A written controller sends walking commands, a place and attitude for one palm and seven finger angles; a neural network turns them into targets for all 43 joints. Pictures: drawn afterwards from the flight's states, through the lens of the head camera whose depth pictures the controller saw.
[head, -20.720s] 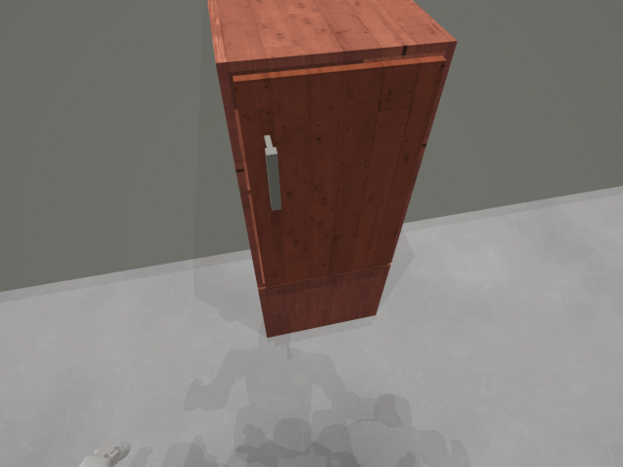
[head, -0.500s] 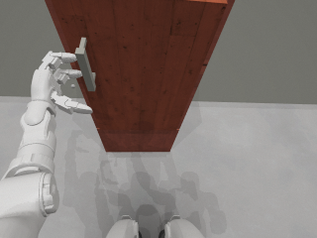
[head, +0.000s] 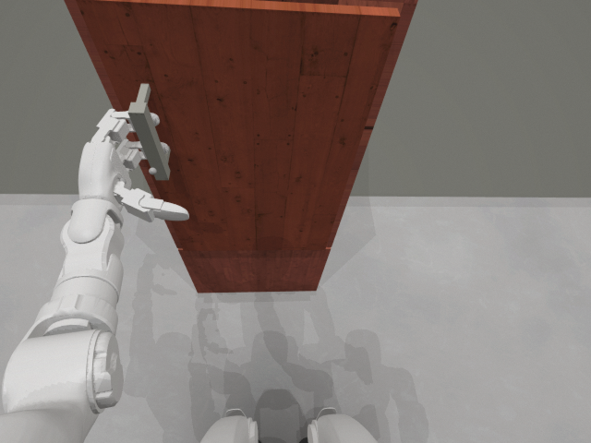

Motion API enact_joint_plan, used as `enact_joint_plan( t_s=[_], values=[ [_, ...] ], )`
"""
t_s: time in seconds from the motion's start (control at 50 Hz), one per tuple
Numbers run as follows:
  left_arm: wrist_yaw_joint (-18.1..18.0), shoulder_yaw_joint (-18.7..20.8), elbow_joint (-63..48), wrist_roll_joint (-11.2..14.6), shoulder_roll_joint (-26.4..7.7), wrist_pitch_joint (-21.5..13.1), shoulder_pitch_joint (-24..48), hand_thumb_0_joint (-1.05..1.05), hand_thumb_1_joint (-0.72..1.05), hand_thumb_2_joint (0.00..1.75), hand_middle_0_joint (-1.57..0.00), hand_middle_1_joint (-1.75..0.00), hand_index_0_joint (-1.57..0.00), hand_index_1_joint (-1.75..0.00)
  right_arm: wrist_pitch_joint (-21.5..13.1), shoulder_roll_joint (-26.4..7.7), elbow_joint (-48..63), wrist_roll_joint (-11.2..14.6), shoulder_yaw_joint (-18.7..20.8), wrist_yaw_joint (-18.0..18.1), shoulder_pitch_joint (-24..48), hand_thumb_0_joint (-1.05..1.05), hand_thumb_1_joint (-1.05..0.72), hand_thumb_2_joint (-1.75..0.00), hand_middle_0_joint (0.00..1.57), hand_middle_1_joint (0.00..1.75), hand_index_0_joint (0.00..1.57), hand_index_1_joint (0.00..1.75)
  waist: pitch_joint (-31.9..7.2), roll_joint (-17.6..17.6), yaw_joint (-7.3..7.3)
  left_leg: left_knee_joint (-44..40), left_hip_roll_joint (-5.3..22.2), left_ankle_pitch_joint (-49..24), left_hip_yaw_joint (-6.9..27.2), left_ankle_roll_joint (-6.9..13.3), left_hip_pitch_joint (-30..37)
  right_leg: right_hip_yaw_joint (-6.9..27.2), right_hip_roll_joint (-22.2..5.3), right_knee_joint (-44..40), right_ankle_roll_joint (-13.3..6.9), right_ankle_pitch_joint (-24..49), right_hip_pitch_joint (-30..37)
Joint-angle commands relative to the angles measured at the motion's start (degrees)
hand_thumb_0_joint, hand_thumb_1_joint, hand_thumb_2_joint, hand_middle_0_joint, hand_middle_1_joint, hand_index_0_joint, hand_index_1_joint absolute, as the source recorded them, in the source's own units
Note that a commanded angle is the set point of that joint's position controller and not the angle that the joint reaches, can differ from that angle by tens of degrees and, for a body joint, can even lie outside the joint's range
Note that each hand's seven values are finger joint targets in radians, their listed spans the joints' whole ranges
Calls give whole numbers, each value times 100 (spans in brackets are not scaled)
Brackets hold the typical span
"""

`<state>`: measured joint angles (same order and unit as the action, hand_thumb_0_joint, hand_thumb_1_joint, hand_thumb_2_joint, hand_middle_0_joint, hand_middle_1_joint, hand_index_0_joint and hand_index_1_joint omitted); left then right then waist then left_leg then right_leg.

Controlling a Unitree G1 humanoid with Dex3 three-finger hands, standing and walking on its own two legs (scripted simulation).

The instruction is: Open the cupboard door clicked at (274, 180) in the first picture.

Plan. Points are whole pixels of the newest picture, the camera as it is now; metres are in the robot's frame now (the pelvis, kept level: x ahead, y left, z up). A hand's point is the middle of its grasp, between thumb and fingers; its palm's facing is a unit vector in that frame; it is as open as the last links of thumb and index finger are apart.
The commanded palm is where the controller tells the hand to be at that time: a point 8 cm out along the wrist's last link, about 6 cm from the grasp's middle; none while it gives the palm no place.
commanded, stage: slide the fingers in behind the handle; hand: left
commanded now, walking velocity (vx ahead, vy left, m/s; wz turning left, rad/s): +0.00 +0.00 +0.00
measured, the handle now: (154, 135) +0.53 +0.18 +0.07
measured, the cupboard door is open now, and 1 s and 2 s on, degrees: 0 1 20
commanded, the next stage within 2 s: close the thumb around the handle in 0.62 s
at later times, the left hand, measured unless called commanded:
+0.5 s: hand (164, 170) +0.47 +0.16 +0.07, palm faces +0.01 -1.00 -0.01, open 14.0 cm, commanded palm +0.44 +0.21 +0.07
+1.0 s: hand (162, 173) +0.46 +0.16 +0.07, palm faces +0.01 -1.00 -0.01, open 11.8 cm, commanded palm +0.43 +0.21 +0.07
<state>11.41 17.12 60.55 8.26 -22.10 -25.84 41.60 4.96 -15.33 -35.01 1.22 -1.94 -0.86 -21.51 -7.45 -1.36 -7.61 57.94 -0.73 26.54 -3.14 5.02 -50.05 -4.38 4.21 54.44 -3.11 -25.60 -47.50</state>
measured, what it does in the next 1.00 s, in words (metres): stands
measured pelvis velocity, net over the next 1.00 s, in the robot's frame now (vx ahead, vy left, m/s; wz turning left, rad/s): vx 0.00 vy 0.00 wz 0.00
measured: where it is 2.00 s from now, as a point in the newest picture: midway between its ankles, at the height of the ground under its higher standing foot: outside the picture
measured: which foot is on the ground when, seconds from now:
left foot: down 0.00-1.00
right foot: down 0.00-1.00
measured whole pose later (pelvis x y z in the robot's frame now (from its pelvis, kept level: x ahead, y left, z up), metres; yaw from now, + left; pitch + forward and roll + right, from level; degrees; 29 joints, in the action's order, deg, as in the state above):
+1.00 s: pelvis +0.00 +0.00 +0.00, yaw +0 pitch +18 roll -3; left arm 9.5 15.9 59.9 8.2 -20.6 -25.8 40.5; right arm 4.4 -15.1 -34.8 1.3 -1.6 -1.1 -21.0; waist -7.6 -1.4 -7.5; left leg 57.8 -0.7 26.7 -3.2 4.8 -49.4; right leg -4.2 4.3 54.6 -3.4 -25.9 -47.0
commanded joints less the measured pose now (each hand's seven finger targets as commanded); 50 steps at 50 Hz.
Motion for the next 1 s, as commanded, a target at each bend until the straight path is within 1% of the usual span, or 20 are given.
enact_joint_plan(
  t_s=[0.0, 0.06, 0.08, 0.12, 0.18, 0.22, 0.26, 0.32, 0.38, 0.46, 0.48, 0.54, 0.64, 0.66, 0.7, 0.78, 0.8, 0.92, 0.94, 0.98],
  values=[
    [-16, 233, -1014, 69, -1292, -218, 2201, 0, -50, 30, -30, -120, -30, -120, -142, -931, 465, 22, 356, 67, -612, 0, -90, -90, 20, 30, 20, 30, -2021, -182, 13, -673, 129, -2040, 626, -283, 1635, 429, -80, -633, 162, 1868, 890],
    [-16, 107, -1300, 81, -1170, -361, 2494, 0, -50, 30, -30, -120, -30, -120, -193, -891, 480, 4, 356, 63, -578, 0, -90, -90, 20, 30, 20, 30, -2145, -356, -37, -599, 112, -1971, 624, -267, 1687, 493, -90, -611, 156, 1841, 862],
    [-23, 217, -1184, 41, -1301, -394, 2361, 0, -50, 30, -30, -120, -30, -120, -191, -921, 438, 4, 367, 64, -616, 0, -90, -90, 20, 30, 20, 30, -2222, -277, 10, -605, 120, -1994, 632, -283, 1711, 492, -84, -602, 156, 1849, 893],
    [2, -46, -1249, 67, -998, -435, 2546, 0, -50, 30, -30, -120, -30, -120, -223, -896, 417, 4, 371, 44, -580, 0, -90, -90, 20, 30, 20, 30, -2235, -407, -88, -570, 130, -1965, 660, -295, 1808, 483, -93, -583, 162, 1778, 709],
    [9, -63, -1362, 92, -920, -453, 2375, 0, -50, 30, -30, -120, -30, -120, -240, -905, 407, 3, 405, 20, -591, 0, -90, -90, 20, 30, 20, 30, -2566, -589, -13, -526, 135, -2282, 668, -322, 2088, 466, -88, -526, 143, 1973, 728],
    [-13, -152, -1213, 98, -809, -367, 2383, 0, -50, 30, -30, -120, -30, -120, -234, -906, 388, 6, 398, 9, -581, 0, -90, -90, 20, 30, 20, 30, -2367, -463, -79, -528, 146, -2209, 675, -320, 2004, 429, -84, -553, 158, 1892, 606],
    [-61, -9, -1115, 61, -1047, -345, 2534, 0, -50, 30, -30, -120, -30, -120, -224, -937, 359, -8, 383, 26, -630, 0, -90, -90, 20, 30, 20, 30, -2178, -301, -100, -529, 124, -2065, 687, -284, 1761, 456, -89, -554, 158, 1852, 677],
    [-123, 79, -1334, 15, -1154, -379, 2540, 0, -50, 30, -30, -120, -30, -120, -223, -923, 404, 2, 390, 36, -591, 0, -90, -90, 20, 30, 20, 30, -2429, -346, -19, -555, 117, -2157, 664, -292, 1832, 472, -101, -534, 159, 1968, 855],
    [-151, 58, -1580, 60, -1023, -473, 2343, 0, -50, 30, -30, -120, -30, -120, -239, -889, 430, -10, 397, 9, -588, 0, -90, -90, 20, 30, 20, 30, -2775, -537, 67, -532, 134, -2667, 690, -336, 2193, 443, -75, -461, 142, 2256, 913],
    [-160, 199, -1323, 78, -1163, -398, 2107, 0, -50, 30, -30, -120, -30, -120, -211, -911, 425, -2, 398, 12, -611, 0, -90, -90, 20, 30, 20, 30, -2395, -111, 28, -548, 111, -2419, 623, -283, 1783, 470, -72, -530, 168, 2282, 1090],
    [-147, 236, -1216, 32, -1229, -357, 1958, 0, -50, 30, -30, -120, -30, -120, -189, -910, 451, 14, 389, 23, -602, 0, -90, -90, 20, 30, 20, 30, -2340, -122, 80, -574, 99, -2363, 571, -278, 1691, 513, -83, -560, 183, 2311, 1142],
    [-115, 153, -1087, 27, -1157, -259, 2112, 0, -50, 30, -30, -120, -30, -120, -178, -878, 455, 20, 372, 36, -580, 0, -90, -90, 20, 30, 20, 30, -2043, -121, 18, -596, 79, -2087, 527, -254, 1468, 546, -106, -627, 196, 2216, 1139],
    [-72, -32, -1510, 89, -905, -476, 2329, 0, -50, 30, -30, -120, -30, -120, -236, -871, 439, 11, 408, 26, -551, 0, -90, -90, 20, 30, 20, 30, -2459, -565, 35, -575, 127, -2342, 653, -333, 2097, 464, -82, -558, 139, 2061, 812],
    [-70, -93, -1484, 114, -802, -492, 2307, 0, -50, 30, -30, -120, -30, -120, -242, -877, 427, -3, 412, 14, -576, 0, -90, -90, 20, 30, 20, 30, -2487, -519, -14, -538, 140, -2477, 689, -329, 2191, 430, -70, -524, 133, 2077, 704],
    [-85, 4, -1291, 97, -965, -484, 2362, 0, -50, 30, -30, -120, -30, -120, -230, -907, 349, -3, 407, 15, -585, 0, -90, -90, 20, 30, 20, 30, -2295, -387, -31, -550, 150, -2306, 698, -344, 2018, 423, -68, -534, 145, 1962, 664],
    [-131, 59, -1352, 12, -1070, -504, 2417, 0, -28, 40, -32, -122, -32, -122, -231, -913, 356, -8, 413, 19, -601, 0, -90, -90, 20, 30, 20, 30, -2526, -439, 6, -549, 132, -2402, 697, -328, 2068, 452, -80, -498, 148, 2062, 775],
    [-132, -48, -1357, 0, -926, -492, 2384, 0, -22, 42, -32, -123, -32, -123, -230, -891, 371, -13, 414, 8, -584, 0, -90, -90, 20, 30, 20, 30, -2527, -504, 2, -552, 140, -2445, 709, -344, 2142, 416, -75, -482, 144, 2028, 704],
    [-166, 135, -1309, 58, -1056, -425, 2143, 0, 12, 56, -34, -127, -34, -127, -199, -910, 432, -4, 409, 12, -562, 0, -90, -90, 20, 30, 20, 30, -2398, -243, 71, -594, 115, -2314, 644, -319, 1914, 445, -68, -558, 156, 2056, 910],
    [-154, -38, -1331, 54, -907, -429, 2235, 0, 17, 59, -35, -127, -35, -127, -205, -880, 438, 7, 394, 12, -528, 0, -90, -90, 20, 30, 20, 30, -2251, -274, 5, -624, 116, -2246, 647, -317, 1895, 435, -70, -583, 156, 2012, 876],
    [-174, 43, -1401, 38, -966, -467, 2115, 0, 28, 64, -36, -128, -36, -128, -204, -900, 461, -2, 401, 5, -540, 0, -90, -90, 20, 30, 20, 30, -2380, -451, 82, -625, 133, -2461, 680, -352, 2099, 408, -62, -537, 135, 2037, 778]
  ],
)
